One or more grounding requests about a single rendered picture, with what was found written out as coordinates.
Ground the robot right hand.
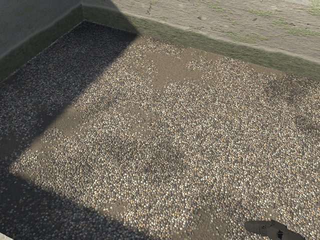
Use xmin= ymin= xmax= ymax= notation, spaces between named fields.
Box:
xmin=244 ymin=219 xmax=306 ymax=240

